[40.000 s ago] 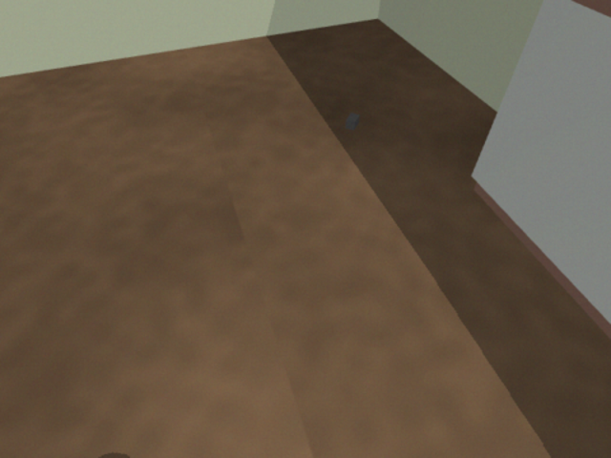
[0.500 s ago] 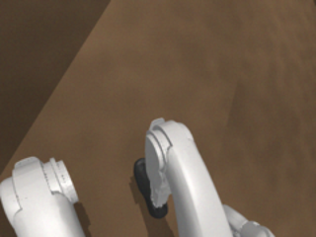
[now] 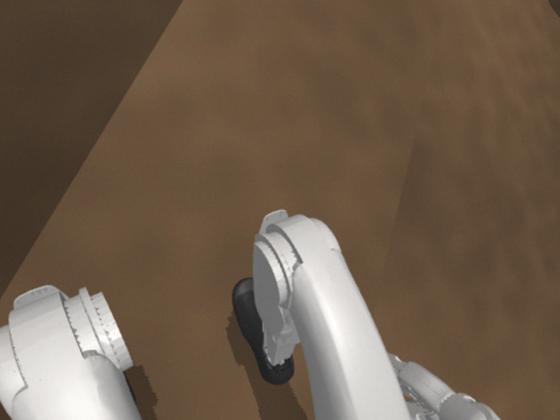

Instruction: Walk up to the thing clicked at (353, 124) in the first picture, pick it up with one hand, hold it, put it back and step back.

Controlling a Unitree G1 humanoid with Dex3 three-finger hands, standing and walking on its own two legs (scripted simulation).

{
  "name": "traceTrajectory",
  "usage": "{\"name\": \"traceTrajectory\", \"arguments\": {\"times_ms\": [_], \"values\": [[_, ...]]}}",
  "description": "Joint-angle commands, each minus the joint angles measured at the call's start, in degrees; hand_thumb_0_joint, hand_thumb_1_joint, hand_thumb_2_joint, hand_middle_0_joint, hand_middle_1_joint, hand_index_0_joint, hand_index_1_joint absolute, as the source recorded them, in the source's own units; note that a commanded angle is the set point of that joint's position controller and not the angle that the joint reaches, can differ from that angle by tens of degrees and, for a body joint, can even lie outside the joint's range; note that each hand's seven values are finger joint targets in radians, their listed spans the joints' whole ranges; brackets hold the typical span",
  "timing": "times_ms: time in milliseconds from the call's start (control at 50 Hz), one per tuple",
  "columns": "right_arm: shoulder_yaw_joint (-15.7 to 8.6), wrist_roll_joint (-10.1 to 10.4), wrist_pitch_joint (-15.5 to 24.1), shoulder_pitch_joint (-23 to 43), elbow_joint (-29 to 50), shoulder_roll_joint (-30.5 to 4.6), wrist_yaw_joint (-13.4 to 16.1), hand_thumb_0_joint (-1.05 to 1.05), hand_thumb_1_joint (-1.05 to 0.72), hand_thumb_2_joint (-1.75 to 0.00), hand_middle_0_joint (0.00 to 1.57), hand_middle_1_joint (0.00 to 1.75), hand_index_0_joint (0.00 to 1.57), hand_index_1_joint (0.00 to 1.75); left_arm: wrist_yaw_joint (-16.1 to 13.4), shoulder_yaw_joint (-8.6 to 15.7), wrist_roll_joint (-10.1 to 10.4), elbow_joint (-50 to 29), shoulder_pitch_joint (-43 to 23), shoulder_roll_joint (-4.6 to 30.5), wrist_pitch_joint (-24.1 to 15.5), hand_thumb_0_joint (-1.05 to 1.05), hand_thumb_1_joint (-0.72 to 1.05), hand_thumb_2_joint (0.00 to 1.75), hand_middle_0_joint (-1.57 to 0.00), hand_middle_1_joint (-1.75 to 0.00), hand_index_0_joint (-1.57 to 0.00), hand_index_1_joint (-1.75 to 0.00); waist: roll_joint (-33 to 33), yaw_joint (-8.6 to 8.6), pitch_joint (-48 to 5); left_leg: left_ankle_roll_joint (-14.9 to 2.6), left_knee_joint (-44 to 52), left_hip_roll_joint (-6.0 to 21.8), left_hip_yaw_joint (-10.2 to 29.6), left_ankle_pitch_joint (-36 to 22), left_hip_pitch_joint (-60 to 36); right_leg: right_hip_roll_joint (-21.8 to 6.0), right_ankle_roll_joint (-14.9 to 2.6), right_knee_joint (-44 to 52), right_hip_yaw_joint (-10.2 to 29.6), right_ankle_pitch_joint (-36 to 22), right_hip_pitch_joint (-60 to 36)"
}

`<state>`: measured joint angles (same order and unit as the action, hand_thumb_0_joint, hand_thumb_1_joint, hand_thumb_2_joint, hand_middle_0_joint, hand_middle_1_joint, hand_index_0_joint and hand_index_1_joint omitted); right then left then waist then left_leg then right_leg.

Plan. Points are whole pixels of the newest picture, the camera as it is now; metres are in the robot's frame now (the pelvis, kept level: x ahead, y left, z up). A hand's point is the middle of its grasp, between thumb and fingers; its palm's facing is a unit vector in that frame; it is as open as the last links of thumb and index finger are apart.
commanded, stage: close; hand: left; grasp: from above
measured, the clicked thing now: out of the picture +0.42 +0.34 -0.27
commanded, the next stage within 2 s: settle in 0.62 s
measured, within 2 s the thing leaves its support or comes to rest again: leaves its support in 0.94 s
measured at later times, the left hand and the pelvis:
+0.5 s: hand out of the picture +0.41 +0.33 -0.24, palm faces -0.42 -0.12 -0.90, open 8.4 cm; pelvis +0.00 +0.00 +0.00, yaw +0 degrees
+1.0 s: hand out of the picture +0.41 +0.35 -0.22, palm faces -0.44 -0.17 -0.88, open 8.2 cm; pelvis +0.00 +0.00 +0.01, yaw +0 degrees
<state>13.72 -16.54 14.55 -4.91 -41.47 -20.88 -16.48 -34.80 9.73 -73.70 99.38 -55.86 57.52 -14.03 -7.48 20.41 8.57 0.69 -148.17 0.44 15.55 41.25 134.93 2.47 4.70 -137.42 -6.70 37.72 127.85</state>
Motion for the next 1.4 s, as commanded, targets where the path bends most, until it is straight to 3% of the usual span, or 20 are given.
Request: {"name": "traceTrajectory", "arguments": {"times_ms": [0, 80, 140, 240, 300, 440, 600, 720, 860, 920, 940, 960, 980, 1080, 1120, 1160, 1260, 1320, 1340, 1380], "values": [[-4.6, 0.0, -0.6, -7.7, 0.0, -16.3, 0.5, 0.0, -0.89, -0.9, 0.2, 0.3, 0.2, 0.3, 0.2, -1.1, 0.6, -8.4, -11.3, 11.7, -2.5, 0.0, 0.21, 0.45, -0.63, -0.52, -0.65, -0.5, 31.4, 1.2, -37.4, -0.32, 15.9, 1.3, -7.3, -13.5, -30.3, 2.1, -5.22, 9.6, -8.5, -14.6, -19.3], [-4.8, -0.4, -1.7, -9.1, -1.0, -16.8, 0.6, 0.0, -0.89, -0.9, 0.2, 0.3, 0.2, 0.3, -0.5, -0.3, 0.7, -12.4, -10.8, 11.6, -4.9, 0.0, 0.3, 0.44, -0.68, -0.51, -0.71, -0.48, 32.5, 1.03, -39.6, 0.05, 15.8, 1.4, -7.0, -17.5, -32.7, 2.2, -5.21, 9.4, -9.3, -17.8, -20.4], [-4.4, -0.8, -2.2, -8.8, -0.9, -16.2, 0.3, 0.0, -0.89, -0.9, 0.2, 0.3, 0.2, 0.3, -1.3, -1.7, -0.2, -8.5, -8.5, 8.5, -5.8, 0.0, 0.35, 0.43, -0.71, -0.5, -0.75, -0.47, 30.2, 1.5, -36.4, -0.06, 15.5, 1.3, -7.1, -15.9, -30.6, 2.3, -5.17, 9.3, -9.6, -16.9, -18.8], [-4.7, -1.0, -2.4, -8.4, -0.4, -17.1, 0.3, 0.0, -0.89, -0.89, 0.2, 0.3, 0.2, 0.3, -4.5, 0.0, -3.4, -9.4, -10.3, 12.3, -6.0, 0.0, 0.49, 0.4, -0.79, -0.5, -0.84, -0.45, 30.3, 1.44, -35.4, -0.15, 16.1, 1.2, -6.9, -13.4, -30.7, 2.2, -5.24, 8.6, -9.6, -14.5, -16.8], [-5.4, -1.5, -2.2, -7.4, -1.3, -17.2, 0.5, 0.0, -0.89, -0.9, 0.2, 0.3, 0.2, 0.3, -6.6, -2.4, -3.2, -6.5, -10.0, 8.4, -4.9, 0.0, 0.57, 0.38, -0.85, -0.5, -0.91, -0.44, 27.4, 2.01, -34.3, -0.71, 16.3, 1.1, -7.2, -9.6, -27.6, 2.7, -5.04, 11.0, -9.2, -11.5, -16.5], [-6.1, -0.5, -0.2, -6.5, -0.5, -18.0, 0.9, 0.0, -0.89, -0.9, 0.2, 0.3, 0.2, 0.3, -8.3, -2.7, -2.2, -7.6, -13.4, 10.0, -1.2, 0.0, 0.62, 0.38, -0.96, -0.36, -0.98, -0.35, 27.6, 1.9, -33.7, -0.75, 18.2, 1.4, -6.6, -5.9, -27.7, 2.3, -5.31, 11.8, -8.5, -7.8, -14.8], [-5.9, -0.1, 0.5, -8.7, -0.2, -18.1, 0.2, 0.0, -0.89, -0.9, 0.2, 0.3, 0.2, 0.3, -5.3, 1.0, -0.7, -3.9, -11.6, 12.6, 0.9, 0.0, 0.62, 0.35, -1.0, -0.28, -0.99, -0.29, 28.6, 1.53, -36.0, -0.68, 16.4, 1.3, -7.2, -12.1, -27.7, 2.1, -5.26, 10.7, -8.1, -13.6, -17.5], [-5.3, 0.1, 0.3, -8.7, -0.2, -16.7, 0.2, 0.0, -0.91, -0.9, 0.2, 0.3, 0.2, 0.3, -0.7, -0.5, 0.8, -4.5, -9.3, 10.5, -0.3, 0.0, 0.67, 0.37, -1.08, -0.33, -1.09, -0.33, 28.9, 1.03, -35.8, -0.59, 16.6, 1.0, -7.2, -13.0, -28.4, 1.8, -5.22, 9.9, -8.5, -13.9, -18.3], [-6.5, 0.5, -2.6, -10.0, 0.4, -16.7, 0.6, 0.0, -0.91, -0.9, 0.2, 0.3, 0.2, 0.3, 1.1, 2.5, 1.3, -12.4, -8.3, 13.4, -2.8, 0.0, 0.77, 0.39, -1.13, -0.36, -1.15, -0.35, 32.5, -1.45, -40.7, -0.16, 18.0, 0.9, -7.3, -14.9, -31.1, 1.8, -5.84, 10.0, -8.2, -15.0, -19.7], [-7.7, 0.5, -3.3, -9.9, 1.1, -17.2, 0.8, 0.0, -0.91, -0.9, 0.2, 0.3, 0.2, 0.3, 1.3, 1.0, 0.1, -16.4, -9.7, 10.7, -3.9, 0.0, 0.79, 0.4, -1.15, -0.35, -1.17, -0.34, 32.3, -0.45, -40.1, -0.09, 17.6, 0.5, -7.7, -14.5, -31.1, 1.6, -5.87, 9.8, -8.5, -14.6, -17.6], [-8.1, 0.8, -3.7, -10.3, 0.2, -16.6, 0.9, 0.0, -0.9, -0.9, 0.2, 0.3, 0.2, 0.3, 1.0, 2.8, -0.2, -19.6, -9.9, 13.2, -4.2, 0.0, 0.79, 0.4, -1.15, -0.35, -1.17, -0.34, 34.4, -1.72, -43.2, -0.18, 17.7, 0.9, -8.1, -14.5, -32.3, 1.9, -5.93, 10.3, -7.6, -14.9, -19.0], [-8.6, 0.9, -3.9, -10.7, 0.3, -16.9, 1.0, 0.0, -0.91, -0.9, 0.2, 0.3, 0.2, 0.3, 0.8, 3.0, -0.4, -20.2, -10.8, 13.0, -4.5, 0.0, 0.8, 0.43, -1.18, -0.34, -1.18, -0.34, 33.3, -1.14, -43.1, -0.16, 17.2, 0.7, -8.2, -14.4, -31.8, 1.7, -5.97, 10.3, -7.8, -14.8, -18.0], [-8.6, 1.4, -3.6, -10.2, 1.1, -15.9, 0.8, 0.0, -0.9, -0.9, 0.2, 0.3, 0.2, 0.3, 1.1, 0.6, -0.5, -21.0, -11.2, 9.8, -4.4, 0.0, 0.81, 0.42, -1.17, -0.34, -1.19, -0.34, 32.8, -0.94, -42.7, -0.14, 17.2, 0.6, -8.5, -13.8, -31.9, 1.6, -5.97, 10.2, -7.4, -14.3, -17.5], [-11.4, 3.4, -4.2, -12.0, -0.1, -14.8, 1.2, 0.0, -0.9, -0.9, 0.2, 0.3, 0.2, 0.3, 0.9, 2.7, -0.1, -24.9, -7.9, 8.2, -2.8, 0.0, 0.86, 0.49, -1.21, -0.36, -1.21, -0.36, 33.6, -4.13, -46.7, -0.4, 19.6, 0.3, -9.4, -13.6, -32.7, 1.3, -6.32, 12.1, -6.1, -13.7, -16.7], [-11.8, 4.2, -4.3, -11.2, -0.1, -13.7, 1.0, 0.0, -0.9, -0.9, 0.2, 0.3, 0.2, 0.3, 2.1, -2.1, 0.3, -23.4, -9.7, 2.4, -1.3, 0.0, 0.88, 0.47, -1.22, -0.35, -1.23, -0.34, 32.5, -3.42, -44.2, -0.45, 21.0, 0.3, -9.2, -11.5, -31.9, 1.1, -6.51, 12.4, -6.3, -12.1, -13.2], [-12.9, 5.3, -4.9, -11.4, -0.4, -14.1, 1.5, 0.0, -0.9, -0.9, 0.2, 0.3, 0.2, 0.3, 3.1, -1.7, 1.0, -25.6, -10.7, 2.7, 0.2, 0.0, 0.86, 0.44, -1.22, -0.31, -1.22, -0.32, 34.3, -5.06, -45.5, -0.43, 23.4, 0.0, -9.1, -10.9, -32.4, 0.6, -6.56, 12.9, -6.1, -11.3, -12.2], [-13.7, 6.9, -6.4, -12.2, -0.4, -12.9, 2.2, 0.0, -0.9, -0.9, 0.2, 0.3, 0.2, 0.3, 7.7, -5.1, 1.8, -24.9, -11.8, -1.2, 2.7, 0.0, 0.79, 0.38, -1.2, -0.23, -1.18, -0.25, 28.6, -5.0, -44.9, -1.42, 23.6, -0.6, -10.1, -9.8, -29.8, 0.4, -6.52, 15.0, -4.4, -10.6, -12.9], [-14.4, 7.9, -7.1, -12.6, 0.6, -12.9, 2.9, 0.0, -0.9, -0.9, 0.2, 0.3, 0.2, 0.3, 10.5, -4.6, 3.1, -27.0, -13.2, -0.5, 2.8, 0.0, 0.76, 0.37, -1.19, -0.21, -1.17, -0.23, 25.4, -5.54, -45.3, -1.78, 24.4, -0.9, -10.2, -9.1, -29.3, -0.2, -6.39, 15.9, -3.5, -9.8, -14.1], [-14.8, 7.9, -7.3, -12.9, 0.7, -13.2, 3.1, 0.0, -0.9, -0.9, 0.2, 0.3, 0.2, 0.3, 11.3, -2.8, 3.0, -26.7, -12.0, 1.2, 2.8, 0.0, 0.75, 0.38, -1.19, -0.21, -1.16, -0.24, 25.0, -5.28, -45.6, -1.8, 24.6, -0.9, -10.2, -9.7, -30.2, -0.3, -6.32, 16.3, -3.3, -10.2, -15.4], [-14.9, 8.2, -7.7, -12.9, 1.9, -12.5, 3.5, 0.0, -0.9, -0.9, 0.2, 0.3, 0.2, 0.3, 13.1, -4.1, 3.4, -28.3, -13.3, -1.3, 2.1, 0.0, 0.75, 0.38, -1.19, -0.21, -1.17, -0.24, 23.3, -4.99, -45.4, -1.92, 24.8, -1.0, -10.4, -9.5, -30.2, -0.5, -6.25, 17.3, -3.0, -10.0, -15.8]]}}
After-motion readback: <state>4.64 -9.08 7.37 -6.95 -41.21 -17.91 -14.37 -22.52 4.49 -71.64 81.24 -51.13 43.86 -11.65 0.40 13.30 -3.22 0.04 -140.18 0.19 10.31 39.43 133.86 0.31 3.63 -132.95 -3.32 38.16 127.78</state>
